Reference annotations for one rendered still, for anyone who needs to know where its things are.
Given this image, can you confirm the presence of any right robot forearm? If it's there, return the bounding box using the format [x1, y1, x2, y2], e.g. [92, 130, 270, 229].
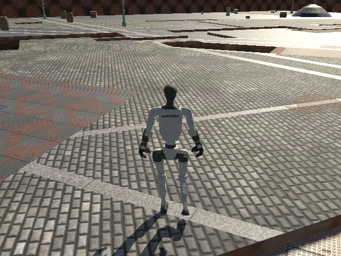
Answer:
[192, 128, 202, 148]

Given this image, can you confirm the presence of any robot left foot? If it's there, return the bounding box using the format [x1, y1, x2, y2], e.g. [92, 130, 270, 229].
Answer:
[161, 201, 168, 214]

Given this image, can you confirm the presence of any left robot forearm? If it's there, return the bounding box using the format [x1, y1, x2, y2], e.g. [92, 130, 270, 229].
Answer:
[140, 129, 150, 149]

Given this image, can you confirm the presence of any robot left upper arm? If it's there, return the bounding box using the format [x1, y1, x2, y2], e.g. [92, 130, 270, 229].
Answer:
[144, 107, 159, 137]

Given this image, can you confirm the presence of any robot right thigh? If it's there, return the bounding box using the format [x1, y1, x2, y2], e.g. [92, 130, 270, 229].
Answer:
[177, 149, 189, 183]

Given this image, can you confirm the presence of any left robot hand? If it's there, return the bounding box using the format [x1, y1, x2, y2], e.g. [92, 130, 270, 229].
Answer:
[139, 147, 151, 158]

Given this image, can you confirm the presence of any robot right upper arm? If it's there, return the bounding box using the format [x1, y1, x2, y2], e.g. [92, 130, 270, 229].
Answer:
[181, 107, 197, 137]

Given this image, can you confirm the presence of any right robot hand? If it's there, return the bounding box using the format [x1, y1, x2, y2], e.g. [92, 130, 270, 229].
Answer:
[191, 146, 204, 157]

